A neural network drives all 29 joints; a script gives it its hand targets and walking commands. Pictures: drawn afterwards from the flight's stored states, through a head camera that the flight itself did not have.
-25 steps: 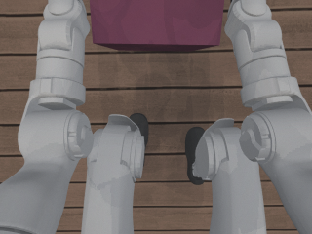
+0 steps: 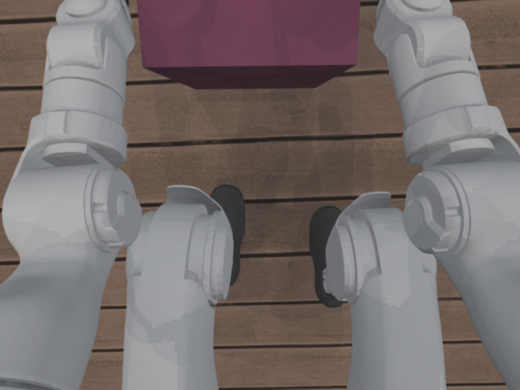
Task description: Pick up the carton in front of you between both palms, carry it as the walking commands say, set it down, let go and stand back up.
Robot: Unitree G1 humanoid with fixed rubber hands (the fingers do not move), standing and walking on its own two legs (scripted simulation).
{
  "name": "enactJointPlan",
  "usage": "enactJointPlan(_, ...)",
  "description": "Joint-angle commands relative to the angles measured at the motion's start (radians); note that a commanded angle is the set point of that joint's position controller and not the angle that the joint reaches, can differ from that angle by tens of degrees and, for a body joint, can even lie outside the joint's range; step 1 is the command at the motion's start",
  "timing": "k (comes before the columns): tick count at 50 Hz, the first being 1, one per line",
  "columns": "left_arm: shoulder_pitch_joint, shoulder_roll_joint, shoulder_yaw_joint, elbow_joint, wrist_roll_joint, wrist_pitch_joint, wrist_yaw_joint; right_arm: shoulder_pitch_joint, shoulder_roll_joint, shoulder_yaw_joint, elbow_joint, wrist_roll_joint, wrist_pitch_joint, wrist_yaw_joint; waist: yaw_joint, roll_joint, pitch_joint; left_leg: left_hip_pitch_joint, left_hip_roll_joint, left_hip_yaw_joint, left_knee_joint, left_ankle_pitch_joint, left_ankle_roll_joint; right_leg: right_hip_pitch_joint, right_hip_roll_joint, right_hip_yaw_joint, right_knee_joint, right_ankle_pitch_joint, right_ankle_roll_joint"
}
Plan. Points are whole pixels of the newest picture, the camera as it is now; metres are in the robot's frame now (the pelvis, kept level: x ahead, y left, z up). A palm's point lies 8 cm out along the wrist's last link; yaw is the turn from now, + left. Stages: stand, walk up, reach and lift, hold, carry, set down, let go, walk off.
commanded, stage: set down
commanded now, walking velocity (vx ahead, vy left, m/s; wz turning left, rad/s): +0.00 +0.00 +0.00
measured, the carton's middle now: out of the picture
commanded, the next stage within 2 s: let go in 1.82 s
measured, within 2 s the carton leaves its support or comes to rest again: neither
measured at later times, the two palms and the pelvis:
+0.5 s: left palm out of the picture +0.54 +0.23 -0.16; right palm out of the picture +0.57 -0.09 -0.16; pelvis +0.00 +0.00 +0.00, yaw +0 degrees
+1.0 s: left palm out of the picture +0.55 +0.26 -0.10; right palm out of the picture +0.58 -0.11 -0.10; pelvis +0.01 +0.00 +0.03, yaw +1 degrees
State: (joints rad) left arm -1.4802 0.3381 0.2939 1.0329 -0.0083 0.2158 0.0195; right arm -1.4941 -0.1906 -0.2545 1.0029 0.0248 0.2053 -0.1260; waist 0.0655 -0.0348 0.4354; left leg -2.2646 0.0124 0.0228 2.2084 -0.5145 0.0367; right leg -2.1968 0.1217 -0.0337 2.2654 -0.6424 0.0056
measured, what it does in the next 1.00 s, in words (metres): stands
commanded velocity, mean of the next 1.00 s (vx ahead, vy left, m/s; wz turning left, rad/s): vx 0.00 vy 0.00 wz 0.00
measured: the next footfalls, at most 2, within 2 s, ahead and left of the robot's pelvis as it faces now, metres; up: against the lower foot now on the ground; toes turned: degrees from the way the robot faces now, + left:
none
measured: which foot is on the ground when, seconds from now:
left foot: down 0.00-1.00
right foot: down 0.00-1.00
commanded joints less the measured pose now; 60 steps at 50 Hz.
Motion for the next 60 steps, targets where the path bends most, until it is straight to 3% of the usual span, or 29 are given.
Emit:
enactJointPlan(1, -0.511, -0.881, -0.274, -0.065, -0.07, -0.004, -0.275, -0.538, 0.824, 0.266, -0.075, 0.045, -0.013, 0.251, 0.034, -0.021, -0.958, 0.572, -0.083, -0.027, -0.122, 0.195, -0.004, 0.283, 0.035, 0.01, -0.206, 0.143, -0.023)
enactJointPlan(13, -0.387, -0.79, -0.187, 0.03, -0.005, 0.017, -0.295, -0.407, 0.724, 0.172, 0.011, -0.029, 0.016, 0.272, 0.012, -0.027, -0.704, 0.475, -0.079, -0.051, -0.125, 0.074, 0.001, 0.229, 0.022, 0.027, -0.205, 0.053, -0.032)
enactJointPlan(22, -0.332, -0.671, -0.12, 0.063, 0.035, 0.009, -0.284, -0.346, 0.614, 0.134, 0.019, -0.068, 0.007, 0.251, 0.005, -0.026, -0.672, 0.471, -0.069, -0.039, -0.116, 0.075, -0.013, 0.316, 0.01, 0.033, -0.203, 0.074, -0.016)
enactJointPlan(25, -0.277, -0.444, -0.044, 0.081, 0.051, -0.022, -0.228, -0.291, 0.409, 0.087, 0.016, -0.075, -0.016, 0.2, 0.01, -0.013, -0.712, 0.529, -0.055, -0.027, -0.113, 0.115, -0.028, 0.36, -0.005, 0.023, -0.203, 0.108, 0.007)
enactJointPlan(28, -0.226, 0.142, 0.063, 0.052, 0.059, -0.107, -0.063, -0.214, -0.172, -0.002, -0.015, -0.08, -0.076, 0.055, 0.013, -0.007, -0.85, 0.629, -0.041, -0.029, -0.119, 0.194, -0.041, 0.419, -0.023, 0.023, -0.203, 0.183, 0.032)
enactJointPlan(31, -0.301, 0.251, 0.013, 0.054, -0.042, -0.168, 0.018, -0.308, -0.254, 0.067, -0.028, 0.039, -0.109, -0.001, 0.036, -0.012, -1.04, 0.676, -0.032, -0.04, -0.093, 0.342, -0.036, 0.43, -0.036, 0.031, -0.185, 0.302, 0.038)
enactJointPlan(36, -0.321, 0.272, -0.091, 0.052, -0.171, -0.196, 0.032, -0.338, -0.228, 0.202, -0.044, 0.183, -0.123, 0.002, 0.068, -0.013, -1.211, 0.768, -0.011, -0.055, -0.078, 0.455, -0.021, 0.418, -0.052, 0.035, -0.169, 0.366, 0.03)
enactJointPlan(40, -0.29, 0.27, -0.125, 0.034, -0.214, -0.183, 0.028, -0.305, -0.242, 0.218, -0.059, 0.219, -0.114, 0.001, 0.064, -0.001, -1.325, 0.855, -0.011, -0.049, -0.099, 0.476, -0.019, 0.434, -0.047, 0.015, -0.184, 0.354, 0.025)
enactJointPlan(48, -0.249, 0.259, -0.112, -0.135, -0.184, -0.099, 0.042, -0.248, -0.268, 0.121, -0.179, 0.146, -0.047, -0.039, 0.014, 0.047, -1.562, 1.002, -0.045, -0.017, -0.221, 0.422, -0.026, 0.508, -0.02, -0.021, -0.317, 0.291, 0.007)
enactJointPlan(54, -0.17, 0.185, -0.056, -0.082, -0.106, -0.073, 0.024, -0.167, -0.211, 0.053, -0.09, 0.079, -0.03, -0.019, 0.006, 0.057, -1.328, 0.816, -0.047, -0.016, -0.346, 0.302, -0.033, 0.403, -0.028, -0.005, -0.431, 0.206, 0.006)
enactJointPlan(60, -0.139, 0.171, -0.026, -0.087, -0.074, -0.078, 0.014, -0.145, -0.198, 0.028, -0.091, 0.047, -0.038, 0.002, 0.006, 0.044, -1.369, 0.841, -0.051, -0.019, -0.448, 0.316, -0.043, 0.431, -0.026, -0.008, -0.527, 0.22, 0.012)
